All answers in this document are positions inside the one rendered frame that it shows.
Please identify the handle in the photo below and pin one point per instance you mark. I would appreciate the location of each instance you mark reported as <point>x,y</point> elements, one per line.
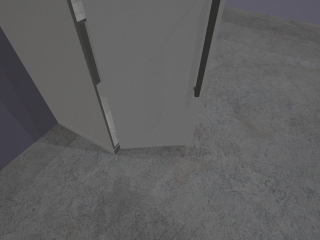
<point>206,47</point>

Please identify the fridge door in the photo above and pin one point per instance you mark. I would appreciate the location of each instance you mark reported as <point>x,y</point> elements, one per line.
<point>149,54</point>

